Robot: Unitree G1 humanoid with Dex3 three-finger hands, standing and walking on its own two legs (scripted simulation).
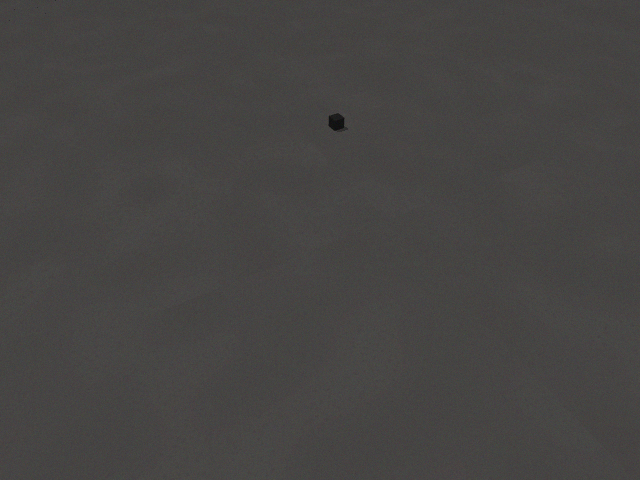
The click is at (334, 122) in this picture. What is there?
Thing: cube
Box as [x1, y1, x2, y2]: [329, 113, 343, 130]
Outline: 338,113 329,116 329,126 334,130 343,127 343,117
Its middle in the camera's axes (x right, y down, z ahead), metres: +0.10 -0.67 +2.37
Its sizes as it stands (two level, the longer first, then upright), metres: 0.067 0.067 0.067
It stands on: the floor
